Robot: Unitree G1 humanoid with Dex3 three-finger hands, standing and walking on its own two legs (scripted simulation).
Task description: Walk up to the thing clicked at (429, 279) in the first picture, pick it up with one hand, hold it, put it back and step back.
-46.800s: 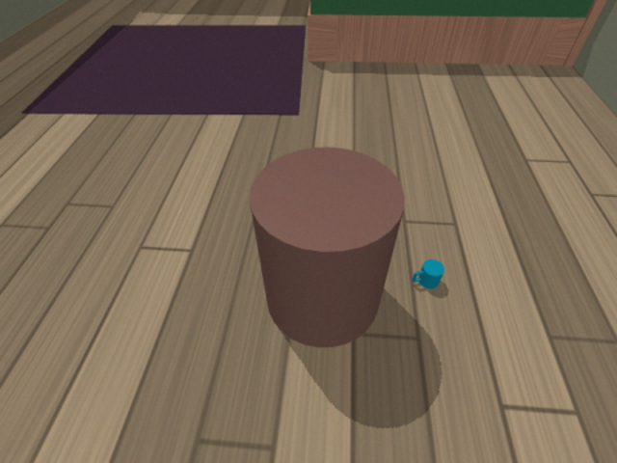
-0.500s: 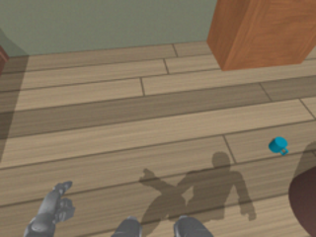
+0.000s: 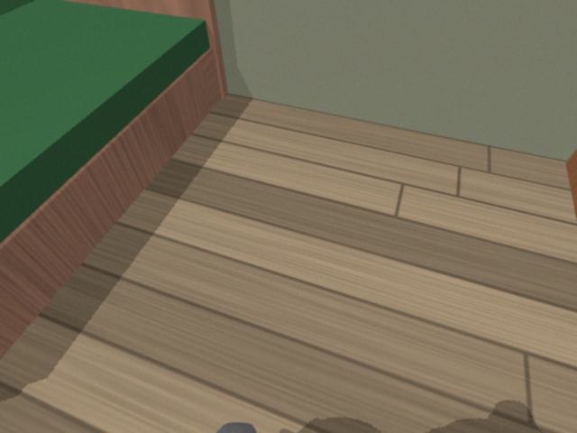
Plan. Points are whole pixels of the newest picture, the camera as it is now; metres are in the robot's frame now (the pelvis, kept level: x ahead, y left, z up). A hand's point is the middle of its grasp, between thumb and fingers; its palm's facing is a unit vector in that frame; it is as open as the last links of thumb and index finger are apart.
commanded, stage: walk up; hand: left
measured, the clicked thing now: out of the picture +0.30 -1.04 -0.72
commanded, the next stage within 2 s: stand in 1.30 s
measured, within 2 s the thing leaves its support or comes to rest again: neither
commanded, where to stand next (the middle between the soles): +0.12 +0.03 m, yaw +24 degrees
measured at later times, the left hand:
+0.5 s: hand out of the picture +0.05 +0.27 -0.15, palm faces +0.26 -0.87 -0.41, open 7.3 cm
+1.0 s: hand out of the picture +0.01 +0.28 -0.16, palm faces +0.37 -0.85 -0.37, open 7.4 cm
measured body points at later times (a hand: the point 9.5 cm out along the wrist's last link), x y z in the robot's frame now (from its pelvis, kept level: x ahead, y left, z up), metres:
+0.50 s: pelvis +0.04 -0.01 -0.02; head +0.08 -0.02 +0.43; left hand +0.03 +0.31 -0.12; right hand +0.24 -0.29 -0.13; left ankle +0.02 +0.11 -0.68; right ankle +0.14 -0.12 -0.73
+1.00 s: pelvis +0.06 +0.01 -0.01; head +0.09 +0.02 +0.44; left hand +0.00 +0.32 -0.13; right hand +0.27 -0.23 -0.14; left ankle +0.02 +0.12 -0.73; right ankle +0.14 -0.11 -0.73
